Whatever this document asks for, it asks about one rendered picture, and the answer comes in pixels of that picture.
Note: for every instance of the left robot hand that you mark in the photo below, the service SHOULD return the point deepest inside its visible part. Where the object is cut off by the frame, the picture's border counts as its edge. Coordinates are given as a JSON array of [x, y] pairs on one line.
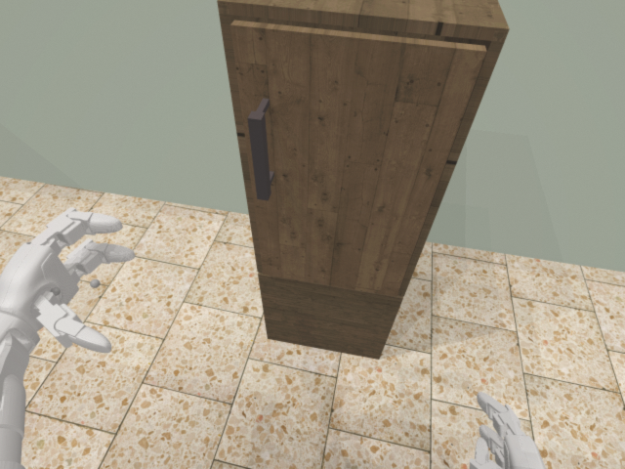
[[35, 269]]

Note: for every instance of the left robot forearm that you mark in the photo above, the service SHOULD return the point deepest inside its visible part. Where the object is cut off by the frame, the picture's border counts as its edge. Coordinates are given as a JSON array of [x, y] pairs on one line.
[[18, 338]]

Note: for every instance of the handle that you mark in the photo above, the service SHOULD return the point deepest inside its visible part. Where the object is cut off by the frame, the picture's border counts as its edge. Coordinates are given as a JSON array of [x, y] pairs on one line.
[[259, 148]]

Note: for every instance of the cupboard door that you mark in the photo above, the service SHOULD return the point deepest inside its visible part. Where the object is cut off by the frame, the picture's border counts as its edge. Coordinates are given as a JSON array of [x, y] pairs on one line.
[[359, 128]]

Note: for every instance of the right robot hand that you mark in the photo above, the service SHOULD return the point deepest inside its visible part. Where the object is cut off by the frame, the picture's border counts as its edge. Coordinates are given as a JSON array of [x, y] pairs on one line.
[[515, 451]]

